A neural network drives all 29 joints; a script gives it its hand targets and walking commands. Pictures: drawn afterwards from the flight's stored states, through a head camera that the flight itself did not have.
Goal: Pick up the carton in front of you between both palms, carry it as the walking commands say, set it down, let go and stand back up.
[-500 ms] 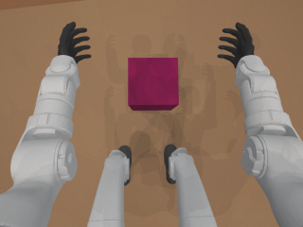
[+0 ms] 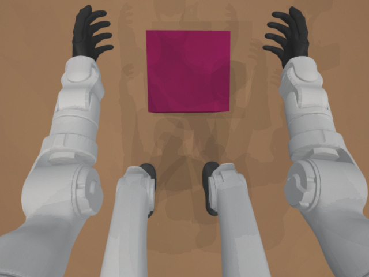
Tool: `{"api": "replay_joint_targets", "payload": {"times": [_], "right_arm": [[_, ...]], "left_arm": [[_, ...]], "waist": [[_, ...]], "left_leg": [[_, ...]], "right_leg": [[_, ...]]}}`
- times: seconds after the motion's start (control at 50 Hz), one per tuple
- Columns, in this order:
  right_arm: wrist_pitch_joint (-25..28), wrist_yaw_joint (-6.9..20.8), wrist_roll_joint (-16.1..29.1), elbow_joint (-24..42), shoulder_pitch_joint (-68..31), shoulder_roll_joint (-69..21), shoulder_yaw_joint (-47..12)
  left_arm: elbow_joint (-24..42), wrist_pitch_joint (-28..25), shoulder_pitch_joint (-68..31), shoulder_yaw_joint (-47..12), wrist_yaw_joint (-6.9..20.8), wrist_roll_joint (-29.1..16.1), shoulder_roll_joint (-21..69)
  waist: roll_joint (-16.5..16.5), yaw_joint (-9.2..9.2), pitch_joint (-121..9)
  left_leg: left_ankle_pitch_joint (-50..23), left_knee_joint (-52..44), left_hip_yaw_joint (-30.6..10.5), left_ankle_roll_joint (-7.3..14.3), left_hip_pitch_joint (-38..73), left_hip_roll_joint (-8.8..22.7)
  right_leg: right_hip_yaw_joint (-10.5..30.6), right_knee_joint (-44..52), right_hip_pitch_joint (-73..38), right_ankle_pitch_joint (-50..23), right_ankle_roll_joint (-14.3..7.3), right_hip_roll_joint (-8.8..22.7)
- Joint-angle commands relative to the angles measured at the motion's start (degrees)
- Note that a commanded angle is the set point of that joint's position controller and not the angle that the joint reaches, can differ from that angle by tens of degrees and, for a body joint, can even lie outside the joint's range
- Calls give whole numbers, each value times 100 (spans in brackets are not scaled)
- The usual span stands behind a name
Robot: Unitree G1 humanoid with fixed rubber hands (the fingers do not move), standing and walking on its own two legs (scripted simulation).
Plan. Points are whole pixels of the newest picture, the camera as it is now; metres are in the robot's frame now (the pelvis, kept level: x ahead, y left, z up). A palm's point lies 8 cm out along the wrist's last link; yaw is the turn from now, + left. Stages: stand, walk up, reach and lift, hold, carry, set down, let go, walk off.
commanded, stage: reach and lift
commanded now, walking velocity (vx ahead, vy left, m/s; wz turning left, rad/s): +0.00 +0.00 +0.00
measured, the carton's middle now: (186, 79) +0.50 -0.03 -0.43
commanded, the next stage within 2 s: none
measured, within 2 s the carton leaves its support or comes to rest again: leaves its support in 1.36 s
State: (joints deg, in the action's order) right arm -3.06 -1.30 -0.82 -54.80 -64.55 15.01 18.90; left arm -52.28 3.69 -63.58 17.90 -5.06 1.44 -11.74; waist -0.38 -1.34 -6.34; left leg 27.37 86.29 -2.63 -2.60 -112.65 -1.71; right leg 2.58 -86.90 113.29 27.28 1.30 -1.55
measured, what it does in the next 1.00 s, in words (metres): lowers itself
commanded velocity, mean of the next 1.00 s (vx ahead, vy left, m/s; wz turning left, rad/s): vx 0.00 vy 0.00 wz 0.00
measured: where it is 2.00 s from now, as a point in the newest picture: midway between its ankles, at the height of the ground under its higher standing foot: (179, 199)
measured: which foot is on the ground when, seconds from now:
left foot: down 0.00-1.00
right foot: down 0.00-1.00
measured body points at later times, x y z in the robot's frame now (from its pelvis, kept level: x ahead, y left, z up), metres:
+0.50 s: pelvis -0.05 +0.00 -0.17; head +0.33 -0.01 +0.07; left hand +0.51 +0.16 -0.35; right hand +0.50 -0.21 -0.35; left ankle +0.07 +0.13 -0.52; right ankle +0.07 -0.12 -0.52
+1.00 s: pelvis -0.04 +0.01 -0.18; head +0.33 -0.01 +0.06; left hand +0.52 +0.14 -0.36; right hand +0.51 -0.19 -0.36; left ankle +0.07 +0.13 -0.52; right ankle +0.07 -0.12 -0.52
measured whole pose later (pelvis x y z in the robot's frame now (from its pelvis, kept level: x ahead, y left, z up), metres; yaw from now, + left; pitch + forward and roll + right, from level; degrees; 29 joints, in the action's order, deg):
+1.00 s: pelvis -0.04 +0.01 -0.18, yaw +0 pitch +38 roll +1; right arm -1.7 -5.2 13.0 -67.5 -85.2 21.2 3.1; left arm -65.4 2.4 -84.8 3.9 -8.2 -12.4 -17.0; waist -0.8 -1.4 20.4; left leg 32.7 124.6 -2.0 -3.2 -130.0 -3.0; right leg 2.6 -125.0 130.6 32.5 2.2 -1.3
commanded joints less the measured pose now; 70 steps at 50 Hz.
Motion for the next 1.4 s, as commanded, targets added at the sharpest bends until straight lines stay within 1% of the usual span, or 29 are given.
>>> {"api": "replay_joint_targets", "payload": {"times": [0.0, 0.08, 0.14, 0.18, 0.24, 0.3, 0.42, 0.46, 0.48, 0.5, 0.52, 0.54, 0.6, 0.68, 0.78, 0.86, 0.92, 0.98, 1.02, 1.04, 1.08, 1.1, 1.12, 1.14, 1.18, 1.22, 1.26, 1.3, 1.38], "right_arm": [[110, -105, 421, 644, -1227, 943, -318], [18, -190, 859, 805, -1652, 1256, -695], [-84, -237, 1051, 825, -2097, 1413, -875], [-154, -262, 1099, 668, -2355, 1458, -931], [-200, -287, 1099, 233, -2699, 1455, -987], [-158, -301, 1090, -247, -3000, 1463, -1025], [37, -332, 1140, -849, -3480, 1581, -1136], [108, -341, 1205, -845, -3632, 1624, -1217], [146, -349, 1235, -730, -3740, 1643, -1202], [177, -354, 1281, -686, -3788, 1670, -1217], [201, -357, 1336, -638, -3817, 1693, -1251], [221, -361, 1382, -603, -3856, 1701, -1312], [242, -401, 1446, -622, -3781, 1657, -1395], [250, -438, 1458, -652, -3459, 1534, -1432], [231, -397, 1308, -828, -3149, 1337, -1348], [249, -378, 1292, -773, -3354, 1289, -1373], [255, -377, 1378, -682, -3613, 1102, -1531], [237, -377, 1402, -669, -3849, 769, -1677], [209, -371, 1253, -738, -3944, 572, -1603], [189, -331, 1194, -767, -3994, 336, -1624], [134, -2, 1225, -663, -4622, -1218, -1994], [63, 234, 1154, -638, -4950, -2202, -2125], [-24, 487, 1036, -579, -5202, -3080, -2185], [-125, 705, 914, -508, -5238, -3699, -2139], [-315, 1019, 782, -333, -5212, -4372, -2075], [-419, 1202, 751, -162, -5139, -4740, -2048], [-482, 1292, 833, 107, -5111, -5013, -2142], [-533, 1312, 1008, 470, -5169, -5244, -2355], [-654, 1179, 1287, 1542, -5412, -5700, -2902]], "left_arm": [[731, -72, -1305, -353, -127, -365, -704], [875, 48, -1726, -681, -250, -795, -940], [854, 152, -2126, -794, -311, -982, -1075], [686, 214, -2386, -820, -336, -1044, -1143], [236, 245, -2717, -831, -330, -1073, -1192], [-240, 188, -2977, -824, -298, -1061, -1262], [-796, -20, -3426, -934, -236, -1157, -1417], [-797, -95, -3569, -1021, -231, -1246, -1469], [-756, -136, -3658, -1079, -231, -1299, -1523], [-729, -166, -3727, -1132, -238, -1314, -1545], [-680, -190, -3777, -1187, -250, -1332, -1548], [-574, -208, -3831, -1196, -264, -1337, -1552], [-465, -232, -3826, -1312, -281, -1446, -1523], [-510, -235, -3511, -1449, -306, -1550, -1345], [-793, -220, -3143, -1282, -299, -1401, -1192], [-806, -243, -3296, -1200, -299, -1318, -1178], [-755, -244, -3557, -1348, -306, -1380, -983], [-736, -232, -3842, -1478, -311, -1387, -626], [-766, -225, -3971, -1411, -318, -1255, -454], [-754, -218, -4032, -1395, -303, -1171, -283], [-599, -141, -4636, -1743, 25, -1168, 1336], [-580, -75, -4982, -1907, 275, -1110, 2302], [-602, 16, -5190, -1938, 530, -983, 3151], [-555, 126, -5257, -1890, 757, -828, 3788], [-342, 301, -5199, -1774, 1089, -667, 4500], [-124, 412, -5178, -1765, 1261, -643, 4845], [128, 473, -5179, -1893, 1325, -729, 5092], [433, 514, -5253, -2168, 1324, -909, 5363], [1080, 627, -5228, -2763, 1232, -1302, 6064]], "waist": [[-123, -96, -6082], [-72, -98, -6499], [-22, -90, -6491], [21, -83, -6209], [85, -62, -5516], [109, -22, -4881], [120, -32, -4277], [122, -42, -4366], [94, -103, -4356], [-17, -103, -4408], [-103, -96, -4507], [-134, -29, -4537], [-63, -51, -4712], [-59, -109, -4993], [11, -87, -4334], [43, -55, -4144], [22, -50, -4205], [-17, -57, -4165], [-42, -89, -4036], [-45, -66, -3983], [-59, -67, -3901], [-60, -86, -3805], [-67, -113, -3659], [-132, -129, -3495], [-118, -108, -3330], [-77, -127, -3365], [-73, -131, -3719], [-90, -141, -4420], [-62, -203, -6405]], "left_leg": [[-3000, 538, 489, -128, 3149, -287], [-2634, 1177, 553, -135, 3163, -277], [-2075, 1497, 626, -125, 2931, -234], [-1579, 1650, 663, -117, 2643, -191], [-918, 1852, 678, -94, 2130, -119], [-604, 2097, 650, -75, 1737, -61], [-636, 2617, 577, -76, 1418, -6], [-795, 2790, 573, -78, 1452, 3], [-847, 2858, 547, -49, 1496, 7], [-999, 2945, 561, -48, 1597, 7], [-1155, 3021, 577, -57, 1698, 4], [-1207, 3061, 606, -64, 1604, -15], [-1433, 3165, 618, -79, 1639, -45], [-1722, 3227, 621, -83, 1882, -108], [-1514, 3122, 544, -65, 1538, -157], [-1386, 3074, 517, -44, 1470, -153], [-1312, 3028, 522, -33, 1583, -170], [-1158, 2969, 548, -38, 1670, -224], [-1033, 2948, 565, -47, 1691, -267], [-998, 2940, 574, -40, 1738, -293], [-995, 2970, 594, -15, 1712, -396], [-980, 3014, 608, -10, 1646, -453], [-933, 3052, 626, 2, 1554, -514], [-852, 3095, 666, 18, 1426, -566], [-811, 3139, 743, 72, 1142, -622], [-924, 3191, 764, 115, 1012, -635], [-1156, 3236, 772, 141, 1084, -633], [-1515, 3282, 785, 139, 1359, -634], [-2331, 3291, 841, 78, 2236, -701]], "right_leg": [[-448, -365, -2831, -3102, 225, -198], [-546, -1002, -2714, -2682, 217, -153], [-587, -1336, -2653, -2185, 195, -109], [-600, -1509, -2515, -1737, 182, -70], [-577, -1727, -2209, -1116, 176, -9], [-521, -1966, -1912, -785, 170, 33], [-409, -2454, -1715, -831, 139, 95], [-383, -2620, -1828, -1024, 133, 107], [-395, -2685, -1711, -1080, 124, 99], [-383, -2748, -1678, -1219, 117, 93], [-380, -2817, -1722, -1371, 113, 80], [-351, -2880, -1849, -1467, 101, 74], [-368, -3008, -2159, -1795, 107, 41], [-411, -3068, -2322, -2060, 113, 2], [-396, -2995, -1804, -1734, 131, 13], [-389, -2951, -1559, -1529, 142, 30], [-409, -2909, -1569, -1421, 135, 8], [-432, -2848, -1652, -1257, 129, -43], [-448, -2813, -1670, -1132, 126, -84], [-456, -2808, -1645, -1080, 121, -113], [-477, -2836, -1586, -1074, 79, -230], [-490, -2872, -1548, -1068, 66, -284], [-521, -2912, -1448, -1020, 55, -332], [-534, -2953, -1332, -962, 51, -360], [-574, -2998, -1203, -945, 35, -417], [-599, -3037, -1131, -1102, -14, -451], [-613, -3085, -1244, -1372, -50, -464], [-647, -3128, -1538, -1756, -53, -476], [-742, -3089, -2629, -2666, -14, -525]]}}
